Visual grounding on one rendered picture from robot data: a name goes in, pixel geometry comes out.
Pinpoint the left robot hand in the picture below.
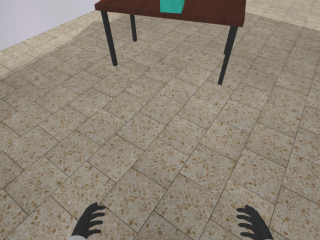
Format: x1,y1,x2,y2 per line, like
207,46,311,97
71,202,105,239

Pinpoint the right robot hand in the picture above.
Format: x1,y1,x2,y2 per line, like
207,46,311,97
236,205,274,240

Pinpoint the table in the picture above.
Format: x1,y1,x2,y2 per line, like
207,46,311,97
94,0,246,85

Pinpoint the carton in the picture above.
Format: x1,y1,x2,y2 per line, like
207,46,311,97
160,0,185,14

